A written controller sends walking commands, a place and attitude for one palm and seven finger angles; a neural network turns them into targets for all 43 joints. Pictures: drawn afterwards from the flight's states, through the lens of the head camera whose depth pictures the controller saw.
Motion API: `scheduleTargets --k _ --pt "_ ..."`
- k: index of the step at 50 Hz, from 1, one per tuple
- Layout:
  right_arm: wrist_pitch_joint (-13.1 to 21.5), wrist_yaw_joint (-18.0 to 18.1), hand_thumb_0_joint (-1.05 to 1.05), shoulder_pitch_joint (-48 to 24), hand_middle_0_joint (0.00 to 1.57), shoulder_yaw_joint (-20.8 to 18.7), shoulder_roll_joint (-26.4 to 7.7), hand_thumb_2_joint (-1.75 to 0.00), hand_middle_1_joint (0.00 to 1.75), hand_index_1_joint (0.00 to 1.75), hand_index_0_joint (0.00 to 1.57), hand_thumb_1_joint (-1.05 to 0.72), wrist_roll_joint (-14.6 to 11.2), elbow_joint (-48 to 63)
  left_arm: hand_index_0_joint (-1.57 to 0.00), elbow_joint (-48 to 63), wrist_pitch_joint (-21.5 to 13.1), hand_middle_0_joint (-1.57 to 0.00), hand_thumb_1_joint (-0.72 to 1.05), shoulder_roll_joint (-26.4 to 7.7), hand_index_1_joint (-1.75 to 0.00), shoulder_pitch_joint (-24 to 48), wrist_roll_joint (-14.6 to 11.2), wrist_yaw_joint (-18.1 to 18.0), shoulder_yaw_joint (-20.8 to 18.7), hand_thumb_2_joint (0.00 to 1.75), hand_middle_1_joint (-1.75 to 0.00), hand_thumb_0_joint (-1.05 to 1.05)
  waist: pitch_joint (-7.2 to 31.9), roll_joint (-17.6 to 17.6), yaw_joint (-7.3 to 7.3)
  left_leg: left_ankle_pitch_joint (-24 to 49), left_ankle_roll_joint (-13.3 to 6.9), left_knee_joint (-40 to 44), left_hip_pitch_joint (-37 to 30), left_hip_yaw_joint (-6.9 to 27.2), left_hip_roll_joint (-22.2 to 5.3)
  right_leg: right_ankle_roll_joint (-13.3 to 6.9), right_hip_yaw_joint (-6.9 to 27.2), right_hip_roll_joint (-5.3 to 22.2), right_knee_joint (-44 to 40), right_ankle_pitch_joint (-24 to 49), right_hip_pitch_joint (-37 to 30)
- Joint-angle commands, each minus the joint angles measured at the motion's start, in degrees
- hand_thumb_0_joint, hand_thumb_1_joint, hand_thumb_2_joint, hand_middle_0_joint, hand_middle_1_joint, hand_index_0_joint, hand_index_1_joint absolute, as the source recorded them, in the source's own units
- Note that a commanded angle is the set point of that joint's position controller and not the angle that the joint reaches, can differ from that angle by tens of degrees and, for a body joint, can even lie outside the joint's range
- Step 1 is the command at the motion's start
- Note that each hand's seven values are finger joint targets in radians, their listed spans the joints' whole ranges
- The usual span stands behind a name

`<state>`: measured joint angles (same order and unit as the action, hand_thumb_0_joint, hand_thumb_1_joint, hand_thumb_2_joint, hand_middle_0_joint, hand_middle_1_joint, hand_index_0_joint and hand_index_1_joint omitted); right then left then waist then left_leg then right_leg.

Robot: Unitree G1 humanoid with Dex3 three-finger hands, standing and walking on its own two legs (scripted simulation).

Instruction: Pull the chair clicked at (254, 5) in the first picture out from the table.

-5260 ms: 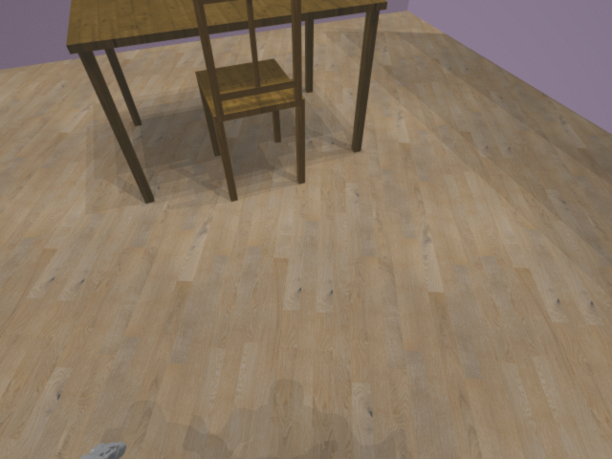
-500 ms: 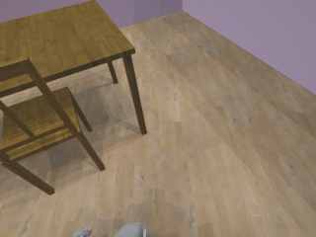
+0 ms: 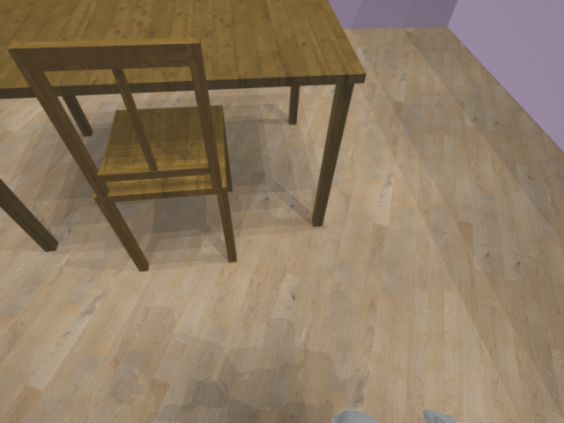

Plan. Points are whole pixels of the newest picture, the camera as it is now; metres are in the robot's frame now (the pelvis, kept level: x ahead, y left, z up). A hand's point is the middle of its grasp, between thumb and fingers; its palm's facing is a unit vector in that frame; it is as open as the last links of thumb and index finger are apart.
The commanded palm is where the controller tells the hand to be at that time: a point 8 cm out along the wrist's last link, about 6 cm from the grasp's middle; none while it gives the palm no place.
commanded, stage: turn to face it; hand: left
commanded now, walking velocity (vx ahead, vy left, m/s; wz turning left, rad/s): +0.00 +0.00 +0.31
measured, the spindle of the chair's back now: (137, 125) +0.73 +0.41 -0.07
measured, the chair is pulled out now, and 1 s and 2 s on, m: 0.00 0.00 0.00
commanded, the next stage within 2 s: take the last steps up to it in 0.24 s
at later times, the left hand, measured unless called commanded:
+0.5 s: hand out of the picture -0.02 +0.17 -0.16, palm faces +0.22 -0.95 -0.23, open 7.3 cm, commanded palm none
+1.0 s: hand out of the picture +0.07 +0.23 -0.17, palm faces +0.19 -0.96 -0.18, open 7.4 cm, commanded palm none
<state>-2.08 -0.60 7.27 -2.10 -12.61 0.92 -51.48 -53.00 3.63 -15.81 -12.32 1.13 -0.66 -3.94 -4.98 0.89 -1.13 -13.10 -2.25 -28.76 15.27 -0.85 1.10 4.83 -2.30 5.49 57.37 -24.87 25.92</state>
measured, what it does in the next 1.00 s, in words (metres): steps on the spot: right foot, then left foot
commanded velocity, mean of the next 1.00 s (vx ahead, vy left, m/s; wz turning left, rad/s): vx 0.20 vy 0.02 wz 0.11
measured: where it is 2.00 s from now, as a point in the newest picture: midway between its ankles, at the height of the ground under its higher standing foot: (254, 381)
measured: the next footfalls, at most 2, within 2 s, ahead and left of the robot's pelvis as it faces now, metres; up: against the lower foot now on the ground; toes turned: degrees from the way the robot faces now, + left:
right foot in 0.18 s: +0.05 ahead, -0.13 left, +0.00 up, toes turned +0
left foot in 0.60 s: -0.02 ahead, +0.12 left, +0.00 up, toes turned +16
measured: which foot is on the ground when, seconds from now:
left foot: down 0.00-0.18, up 0.20-0.58, down 0.60-1.00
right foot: up 0.00-0.16, down 0.18-0.60, up 0.62-1.00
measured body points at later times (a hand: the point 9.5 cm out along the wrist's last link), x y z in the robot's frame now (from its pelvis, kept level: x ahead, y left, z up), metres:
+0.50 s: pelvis -0.03 -0.02 +0.00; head -0.01 -0.03 +0.45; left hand -0.03 +0.22 -0.14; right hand +0.06 -0.26 -0.15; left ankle -0.07 +0.11 -0.69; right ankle +0.01 -0.13 -0.74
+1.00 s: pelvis +0.05 +0.04 +0.00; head +0.05 +0.04 +0.45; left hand +0.06 +0.28 -0.15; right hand +0.01 -0.17 -0.15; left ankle -0.06 +0.11 -0.74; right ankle +0.17 -0.06 -0.70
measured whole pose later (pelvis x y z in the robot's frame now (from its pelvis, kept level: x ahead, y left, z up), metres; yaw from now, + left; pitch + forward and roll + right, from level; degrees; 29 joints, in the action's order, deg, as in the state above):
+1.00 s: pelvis +0.05 +0.04 +0.00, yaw +11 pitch -2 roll +1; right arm 3.0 1.2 25.2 -0.8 -6.0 0.9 -65.1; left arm -60.1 1.0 -10.2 -11.5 1.6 0.9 -2.2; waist -2.6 1.0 1.3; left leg -17.2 -2.7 -15.7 -3.3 -5.6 2.6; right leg 1.3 -4.6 6.0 46.6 -14.2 29.6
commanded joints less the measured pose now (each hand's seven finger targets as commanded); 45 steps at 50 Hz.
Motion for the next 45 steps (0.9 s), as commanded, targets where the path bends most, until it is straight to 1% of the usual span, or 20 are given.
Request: scheduleTargets --k 1,5,7,8,9,10,12,13,15,22,24,26,28,29,30,31,33,35,37,45 --pt "0.8 0.9 0.00 2.6 0.20 -3.6 -11.7 -0.90 0.30 0.30 0.20 -0.90 0.4 2.7 -0.20 5.3 -1.6 -0.20 0.90 -2.5 -0.30 1.3 -0.4 -0.3 -0.3 0.90 -0.30 0.00 7.3 -8.8 2.83 15.7 -8.4 9.6 -7.8 15.0 -14.7 -0.2 0.3 -1.2 -7.2 -0.9 0.2" --pt "0.5 0.8 0.00 1.6 0.20 -3.6 -11.1 -0.90 0.30 0.30 0.20 -0.90 0.4 2.6 -0.20 4.3 -2.4 -0.20 0.90 -1.8 -0.30 -2.4 -0.8 -0.7 0.0 0.90 -0.30 0.00 8.0 -8.5 1.11 18.6 -7.2 6.4 -3.6 16.2 -13.4 -1.3 -0.6 -3.5 -20.5 3.6 -9.6" --pt "0.6 0.5 0.00 1.5 0.20 -3.3 -9.2 -0.90 0.30 0.30 0.20 -0.90 -0.2 2.4 -0.20 3.5 -3.4 -0.20 0.90 -3.5 -0.30 -5.2 -0.5 -1.1 -0.3 0.90 -0.30 0.00 8.6 -4.8 -0.57 13.4 -3.2 1.3 2.4 13.8 -9.5 -1.7 0.6 -1.8 -34.5 13.8 -19.8" --pt "0.7 0.3 0.00 2.7 0.20 -2.9 -5.8 -0.90 0.30 0.30 0.20 -0.90 -0.8 2.6 -0.20 3.3 -4.1 -0.20 0.90 -7.1 -0.30 -6.2 0.2 -1.5 -0.9 0.90 -0.30 0.00 9.5 6.2 -0.72 1.3 0.7 -8.2 10.2 7.6 -3.6 -4.8 11.7 9.0 -40.1 17.1 -25.7" --pt "0.6 0.1 0.00 1.6 0.20 -2.5 -4.1 -0.90 0.30 0.30 0.20 -0.90 -0.6 4.3 -0.20 4.0 -4.1 -0.20 0.90 -10.8 -0.30 -5.7 0.6 -1.4 -1.4 0.90 -0.30 0.00 7.3 14.9 -1.10 -18.1 3.4 -19.3 15.2 2.4 2.2 -11.6 20.7 20.3 -41.7 24.7 -22.5" --pt "-0.5 0.4 0.00 1.1 0.20 -3.2 -6.6 -0.90 0.30 0.30 0.20 -0.90 0.0 3.6 -0.20 4.3 -4.3 -0.20 0.90 -10.1 -0.30 -4.8 0.1 -1.5 -1.5 0.90 -0.30 0.00 7.2 16.1 -1.43 -19.9 3.0 -27.8 13.3 5.9 -0.2 -14.1 20.3 20.6 -42.5 22.9 -15.7" --pt "-1.2 0.1 0.00 2.2 0.20 -3.6 -6.3 -0.90 0.30 0.30 0.20 -0.90 0.0 1.1 -0.20 5.1 -3.9 -0.20 0.90 -6.8 -0.30 0.6 0.0 -1.8 -0.9 0.90 -0.30 0.00 3.2 7.4 1.26 -13.7 3.5 -37.4 14.1 5.1 -1.4 -13.8 14.0 15.5 -41.8 20.8 -12.4" --pt "-1.2 -0.2 0.00 3.7 0.20 -3.3 -5.4 -0.90 0.30 0.30 0.20 -0.90 0.1 -0.2 -0.20 5.3 -4.1 -0.20 0.90 -5.9 -0.30 2.3 0.1 -1.6 -0.5 0.90 -0.30 0.00 3.1 6.1 2.18 -11.0 4.0 -38.7 14.0 4.1 -1.8 -12.6 9.1 13.2 -40.5 22.3 -12.9" --pt "-1.1 -0.3 0.00 4.3 0.20 -3.0 -4.7 -0.90 0.30 0.30 0.20 -0.90 0.0 -1.1 -0.20 4.8 -4.4 -0.20 0.90 -5.0 -0.30 0.9 0.2 -1.6 -0.4 0.90 -0.30 0.00 3.4 7.4 1.49 -9.6 4.9 -37.0 13.4 2.6 -2.1 -12.1 5.9 12.0 -40.1 24.1 -14.2" --pt "0.0 -0.8 0.00 -0.2 0.20 -2.1 -3.4 -0.90 0.30 0.30 0.20 -0.90 0.3 -0.8 -0.20 -0.5 -4.9 -0.20 0.90 -7.1 -0.30 -7.6 0.7 -0.9 -1.4 0.90 -0.30 0.00 3.5 9.0 -3.17 -13.4 4.7 -19.1 12.0 -1.5 -3.4 -13.2 9.2 14.9 -44.0 7.4 -21.3" --pt "0.7 -1.0 0.00 -0.2 0.20 -1.8 -3.0 -0.90 0.30 0.30 0.20 -0.90 0.2 -0.7 -0.20 -1.5 -5.1 -0.20 0.90 -7.8 -0.30 -8.1 0.9 -0.7 -1.6 0.90 -0.30 0.00 3.6 9.1 -3.32 -14.5 3.8 -14.8 9.7 -2.4 -3.4 -13.5 9.8 15.5 -44.5 3.6 -20.5" --pt "1.3 -1.0 0.00 2.7 0.20 -1.5 -2.5 -0.90 0.30 0.30 0.20 -0.90 0.1 -1.6 -0.20 -2.3 -5.1 -0.20 0.90 -7.9 -0.30 -7.4 0.8 -0.4 -1.5 0.90 -0.30 0.00 4.2 8.8 -1.88 -12.7 3.1 -7.6 3.9 -3.9 -2.7 -12.7 8.0 14.4 -43.3 2.5 -17.8" --pt "2.0 -0.5 0.00 9.7 0.20 -1.3 -2.4 -0.90 0.30 0.30 0.20 -0.90 0.2 -3.9 -0.20 -2.6 -4.5 -0.20 0.90 -7.2 -0.30 -4.4 0.3 -0.2 -1.3 0.90 -0.30 0.00 4.2 6.3 1.85 -5.7 2.5 4.4 -9.8 -6.5 -1.2 -9.1 2.5 10.4 -39.4 -4.5 -8.4" --pt "2.4 0.1 0.00 13.7 0.20 -1.8 -5.0 -0.90 0.30 0.30 0.20 -0.90 0.2 -5.2 -0.20 -1.9 -4.1 -0.20 0.90 -5.1 -0.30 -3.4 -0.1 0.2 -0.8 0.90 -0.30 0.00 4.4 -0.9 3.62 -8.5 1.4 8.2 -17.4 -1.5 -4.7 -6.4 -1.1 7.1 -32.5 -7.0 -0.6" --pt "2.6 0.5 0.00 17.6 0.20 -2.9 -10.0 -0.90 0.30 0.30 0.20 -0.90 0.9 -6.1 -0.20 -0.4 -3.9 -0.20 0.90 -0.8 -0.30 -2.4 -0.3 0.7 0.0 0.90 -0.30 0.00 2.7 -16.3 5.52 -19.9 -3.4 15.0 -20.0 15.9 -17.0 -3.6 -7.5 0.2 -17.7 -7.5 9.6" --pt "2.6 0.9 0.00 20.6 0.20 -3.1 -12.2 -0.90 0.30 0.30 0.20 -0.90 0.9 -6.4 -0.20 1.8 -4.1 -0.20 0.90 0.1 -0.30 2.3 0.3 0.7 0.7 0.90 -0.30 0.00 -1.1 -18.8 7.26 -25.2 -8.4 21.6 -15.7 25.7 -23.1 -3.7 -6.3 -1.9 -7.3 -8.6 14.8" --pt "2.9 1.5 0.00 16.2 0.20 -2.3 -9.4 -0.90 0.30 0.30 0.20 -0.90 0.5 -6.2 -0.20 1.2 -4.0 -0.20 0.90 -0.9 -0.30 4.5 0.7 1.2 0.4 0.90 -0.30 0.00 -6.0 -13.3 5.35 -28.7 -9.4 23.7 -7.5 23.3 -21.8 -4.9 -0.6 0.9 2.8 -2.7 15.6" --pt "4.0 1.8 0.00 12.7 0.20 -1.0 -6.2 -0.90 0.30 0.30 0.20 -0.90 0.3 -5.7 -0.20 -1.9 -4.3 -0.20 0.90 0.1 -0.30 0.0 0.6 1.9 0.6 0.90 -0.30 0.00 -5.1 -8.7 2.34 -15.1 -7.2 22.2 -7.5 13.9 -16.8 -4.4 -0.4 1.6 4.0 5.2 12.4" --pt "5.0 2.0 0.00 13.0 0.20 -0.7 -5.1 -0.90 0.30 0.30 0.20 -0.90 -0.2 -6.3 -0.20 -3.7 -4.3 -0.20 0.90 0.4 -0.30 -2.7 0.4 1.9 0.9 0.90 -0.30 0.00 -1.8 -6.7 1.23 -3.5 -7.1 21.1 -10.6 9.0 -14.7 -3.7 -1.1 1.4 3.5 8.9 10.6" --pt "6.1 2.6 0.00 20.6 0.20 -0.7 -2.9 -0.90 0.30 0.30 0.20 -0.90 -0.1 -11.0 -0.20 -2.1 -4.2 -0.20 0.90 2.1 -0.30 4.5 0.2 1.5 1.1 0.90 -0.30 0.00 -3.4 -5.3 2.98 12.6 -9.2 19.8 -16.1 6.4 -16.6 -2.7 -1.3 2.0 -7.2 11.2 12.8"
